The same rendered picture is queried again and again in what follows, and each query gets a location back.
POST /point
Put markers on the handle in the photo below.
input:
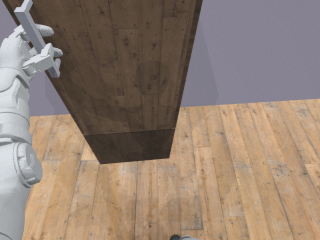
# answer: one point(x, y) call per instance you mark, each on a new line
point(30, 28)

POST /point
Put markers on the robot left hand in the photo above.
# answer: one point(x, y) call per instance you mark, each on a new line
point(15, 55)

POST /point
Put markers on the cupboard door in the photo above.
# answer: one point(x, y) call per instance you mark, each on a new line
point(122, 62)

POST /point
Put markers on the robot left forearm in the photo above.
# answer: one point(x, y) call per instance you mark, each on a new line
point(14, 108)

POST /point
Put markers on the robot left upper arm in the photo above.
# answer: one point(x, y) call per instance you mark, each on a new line
point(20, 169)

